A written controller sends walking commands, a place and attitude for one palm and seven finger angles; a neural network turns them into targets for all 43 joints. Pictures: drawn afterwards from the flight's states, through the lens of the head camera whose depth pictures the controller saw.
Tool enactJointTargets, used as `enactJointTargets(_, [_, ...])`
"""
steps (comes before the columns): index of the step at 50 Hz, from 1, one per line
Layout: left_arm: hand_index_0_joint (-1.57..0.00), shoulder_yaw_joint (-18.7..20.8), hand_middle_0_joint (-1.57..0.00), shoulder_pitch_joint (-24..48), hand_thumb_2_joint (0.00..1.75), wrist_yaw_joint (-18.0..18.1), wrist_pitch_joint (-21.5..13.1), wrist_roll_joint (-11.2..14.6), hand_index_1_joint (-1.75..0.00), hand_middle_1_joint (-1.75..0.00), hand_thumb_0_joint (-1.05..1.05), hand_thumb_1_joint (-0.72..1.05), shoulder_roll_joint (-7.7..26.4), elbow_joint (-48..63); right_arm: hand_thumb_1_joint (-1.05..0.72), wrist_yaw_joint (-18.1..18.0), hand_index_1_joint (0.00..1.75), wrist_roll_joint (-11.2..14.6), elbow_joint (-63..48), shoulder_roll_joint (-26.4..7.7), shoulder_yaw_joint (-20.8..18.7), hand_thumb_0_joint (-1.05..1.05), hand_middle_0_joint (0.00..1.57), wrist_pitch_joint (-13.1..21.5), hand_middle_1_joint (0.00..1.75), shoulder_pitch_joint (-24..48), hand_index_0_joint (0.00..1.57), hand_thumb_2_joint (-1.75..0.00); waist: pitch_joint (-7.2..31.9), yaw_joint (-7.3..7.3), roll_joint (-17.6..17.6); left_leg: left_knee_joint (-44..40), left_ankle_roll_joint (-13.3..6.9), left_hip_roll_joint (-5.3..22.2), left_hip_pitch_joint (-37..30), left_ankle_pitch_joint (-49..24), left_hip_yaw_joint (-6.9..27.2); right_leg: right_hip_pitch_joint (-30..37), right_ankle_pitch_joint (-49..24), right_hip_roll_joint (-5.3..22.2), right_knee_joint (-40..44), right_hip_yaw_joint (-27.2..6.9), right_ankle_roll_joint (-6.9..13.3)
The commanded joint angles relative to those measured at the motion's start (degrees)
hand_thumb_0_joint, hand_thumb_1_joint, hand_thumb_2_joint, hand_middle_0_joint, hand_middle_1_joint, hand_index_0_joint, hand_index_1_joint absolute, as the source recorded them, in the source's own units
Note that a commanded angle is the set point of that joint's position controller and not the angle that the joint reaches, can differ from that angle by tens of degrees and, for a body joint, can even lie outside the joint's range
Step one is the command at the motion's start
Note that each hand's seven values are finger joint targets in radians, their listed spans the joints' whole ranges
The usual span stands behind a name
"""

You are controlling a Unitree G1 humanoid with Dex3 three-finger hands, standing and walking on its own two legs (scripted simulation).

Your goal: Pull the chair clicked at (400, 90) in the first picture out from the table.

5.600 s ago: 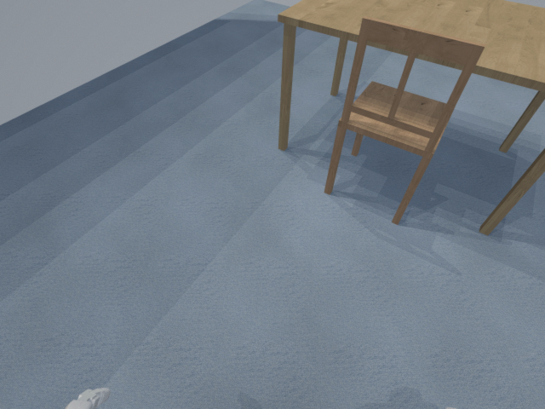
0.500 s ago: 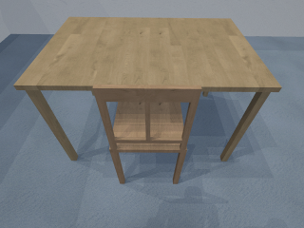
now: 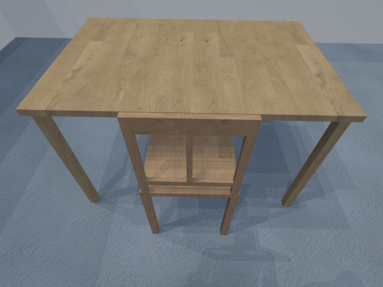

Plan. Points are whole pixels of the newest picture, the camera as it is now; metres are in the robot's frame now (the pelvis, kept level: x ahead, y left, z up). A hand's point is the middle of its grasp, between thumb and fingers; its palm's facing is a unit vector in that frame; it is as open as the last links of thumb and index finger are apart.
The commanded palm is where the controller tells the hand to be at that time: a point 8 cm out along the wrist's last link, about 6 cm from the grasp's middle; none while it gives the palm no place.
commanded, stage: look again from close up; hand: left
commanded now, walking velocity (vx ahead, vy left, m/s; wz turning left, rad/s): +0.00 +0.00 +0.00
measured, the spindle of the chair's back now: (189, 159) +0.51 +0.04 -0.12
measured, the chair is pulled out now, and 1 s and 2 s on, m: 0.00 0.00 0.00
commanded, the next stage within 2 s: shuffle to correct the standing spot in 0.76 s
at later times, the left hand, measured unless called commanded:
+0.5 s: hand out of the picture +0.03 +0.15 -0.18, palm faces +0.00 -0.98 -0.19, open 7.3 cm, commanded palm none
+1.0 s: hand out of the picture +0.01 +0.12 -0.18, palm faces +0.01 -0.99 -0.15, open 7.4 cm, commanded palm none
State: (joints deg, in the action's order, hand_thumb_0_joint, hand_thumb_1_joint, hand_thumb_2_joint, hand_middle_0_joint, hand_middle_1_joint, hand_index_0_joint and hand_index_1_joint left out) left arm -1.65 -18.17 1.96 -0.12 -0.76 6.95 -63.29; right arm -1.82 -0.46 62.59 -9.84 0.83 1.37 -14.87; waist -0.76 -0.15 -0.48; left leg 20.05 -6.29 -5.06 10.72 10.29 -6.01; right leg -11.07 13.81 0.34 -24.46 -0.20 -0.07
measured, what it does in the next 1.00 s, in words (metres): stands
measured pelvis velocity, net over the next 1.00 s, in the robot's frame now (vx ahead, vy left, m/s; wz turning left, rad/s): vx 0.04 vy -0.03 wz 0.00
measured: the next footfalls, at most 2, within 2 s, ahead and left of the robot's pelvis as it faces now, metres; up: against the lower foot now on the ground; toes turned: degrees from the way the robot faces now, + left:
left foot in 1.60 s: +0.15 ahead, -0.07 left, +0.00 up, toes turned +6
right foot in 1.90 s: +0.14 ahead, -0.31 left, +0.00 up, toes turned +1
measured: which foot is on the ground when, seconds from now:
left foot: down 0.00-1.00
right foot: down 0.00-1.00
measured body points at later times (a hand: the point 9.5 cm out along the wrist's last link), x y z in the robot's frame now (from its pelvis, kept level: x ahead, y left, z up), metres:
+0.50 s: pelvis +0.03 -0.02 +0.00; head +0.04 -0.02 +0.45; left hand +0.03 +0.20 -0.16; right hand +0.03 -0.24 -0.16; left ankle +0.01 +0.04 -0.74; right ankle -0.01 -0.12 -0.74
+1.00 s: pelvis +0.04 -0.03 +0.00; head +0.05 -0.03 +0.45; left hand +0.01 +0.17 -0.16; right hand +0.03 -0.25 -0.16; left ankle +0.01 +0.04 -0.74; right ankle -0.01 -0.12 -0.74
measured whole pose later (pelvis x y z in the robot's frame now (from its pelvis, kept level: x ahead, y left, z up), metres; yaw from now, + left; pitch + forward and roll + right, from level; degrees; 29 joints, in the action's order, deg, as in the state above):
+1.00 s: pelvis +0.04 -0.03 +0.00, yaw +0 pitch +0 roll +1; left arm -1.7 -18.7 2.1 -0.5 -0.5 7.2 -64.3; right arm -2.5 -0.4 66.6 -7.6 1.4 1.7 -15.9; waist -1.2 -0.2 1.0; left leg 21.1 -3.5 -2.8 7.0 14.0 -5.2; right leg -6.4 16.5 -2.0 -23.2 0.3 2.5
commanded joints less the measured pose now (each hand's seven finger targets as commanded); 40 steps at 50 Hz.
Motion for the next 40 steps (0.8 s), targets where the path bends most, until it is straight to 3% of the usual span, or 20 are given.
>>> enactJointTargets(1, [-0.20, 1.0, -0.20, -2.9, 0.90, 0.5, -1.3, 0.1, -0.30, -0.30, 0.00, 0.90, 5.2, 1.2, -0.90, -0.3, 0.30, 0.1, -0.7, -5.2, -0.5, 0.00, 0.20, 1.2, 0.30, -3.3, 0.20, -0.90, -0.5, -0.37, 1.3, -3.1, 3.0, 11.5, -4.3, -9.6, 10.9, -2.5, -7.9, 5.4, 3.4, -5.6, 2.6])
enactJointTargets(9, [-0.20, 0.9, -0.20, -2.6, 0.90, 0.6, -1.2, 0.3, -0.30, -0.30, 0.00, 0.90, 5.7, 0.5, -0.90, -0.6, 0.30, 0.1, 0.6, -5.1, -0.2, 0.00, 0.20, 1.2, 0.30, -3.4, 0.20, -0.90, -0.4, -0.23, 0.2, -2.2, 3.1, 11.5, -5.5, -14.0, 10.4, -0.6, -9.3, 5.4, 3.5, -5.7, 2.6])
enactJointTargets(15, [-0.20, 0.8, -0.20, -2.2, 0.90, 0.6, -1.2, 0.3, -0.30, -0.30, 0.00, 0.90, 6.0, 0.6, -0.90, -0.6, 0.30, 0.2, 1.2, -4.6, -0.1, 0.00, 0.20, 1.0, 0.30, -3.2, 0.20, -0.90, -2.7, -0.01, 1.6, -2.5, 3.1, 11.4, -4.3, -11.5, 10.1, -0.5, -9.2, 5.5, 4.4, -5.7, 2.7])
enactJointTargets(19, [-0.20, 0.8, -0.20, -2.5, 0.90, 0.7, -1.3, 0.4, -0.30, -0.30, 0.00, 0.90, 5.8, 0.6, -0.90, -0.7, 0.30, 0.0, 1.5, -4.7, -0.1, 0.00, 0.20, 1.2, 0.30, -3.9, 0.20, -0.90, -0.8, 0.04, 1.2, -2.2, 3.2, 11.5, -6.0, -15.0, 10.1, 0.6, -11.2, 5.6, 3.8, -5.8, 2.8])
enactJointTargets(26, [-0.20, 0.8, -0.20, -2.5, 0.90, 0.8, -1.2, 0.4, -0.30, -0.30, 0.00, 0.90, 6.0, 0.6, -0.90, -0.7, 0.30, 0.1, 2.0, -4.3, 0.0, 0.00, 0.20, 1.0, 0.30, -4.1, 0.20, -0.90, -3.2, 0.17, 1.3, -2.7, 3.2, 11.3, -4.8, -12.1, 9.9, 0.3, -10.0, 5.6, 4.6, -5.9, 2.9])
enactJointTargets(34, [-0.20, 0.9, -0.20, -3.4, 0.90, 0.8, -1.4, 0.5, -0.30, -0.30, 0.00, 0.90, 5.7, 0.3, -0.90, -0.8, 0.30, 0.1, 2.5, -4.1, 0.1, 0.00, 0.20, 1.3, 0.30, -4.6, 0.20, -0.90, -1.2, 0.14, 0.9, -2.3, 3.2, 11.4, -6.6, -13.9, 9.8, 1.3, -11.5, 5.7, 4.7, -5.9, 3.0])
enactJointTargets(40, [-0.20, 0.9, -0.20, -3.9, 0.90, 0.9, -1.5, 0.4, -0.30, -0.30, 0.00, 0.90, 5.4, 0.2, -0.90, -0.8, 0.30, 0.3, 2.6, -3.5, 0.0, 0.00, 0.20, 1.0, 0.30, -4.6, 0.20, -0.90, -3.5, 0.19, 2.2, -2.6, 3.2, 11.3, -5.4, -11.2, 9.7, 0.5, -10.8, 5.6, 5.5, -6.0, 3.0])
